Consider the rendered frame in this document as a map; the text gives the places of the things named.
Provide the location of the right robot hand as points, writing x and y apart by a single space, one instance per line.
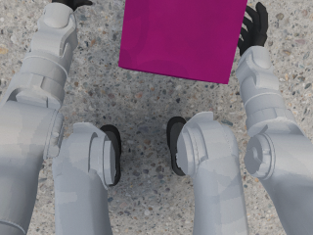
256 34

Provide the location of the robot left upper arm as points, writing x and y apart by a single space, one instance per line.
29 134

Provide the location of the right robot forearm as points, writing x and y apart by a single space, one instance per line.
260 91

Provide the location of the carton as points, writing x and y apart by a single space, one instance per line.
189 39

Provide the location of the robot right foot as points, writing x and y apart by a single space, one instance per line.
173 129

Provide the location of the robot right thigh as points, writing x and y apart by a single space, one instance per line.
220 204

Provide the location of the left robot forearm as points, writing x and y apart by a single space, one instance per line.
46 63

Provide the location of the robot right upper arm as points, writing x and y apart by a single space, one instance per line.
283 163

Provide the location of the left robot hand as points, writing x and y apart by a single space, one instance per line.
74 4

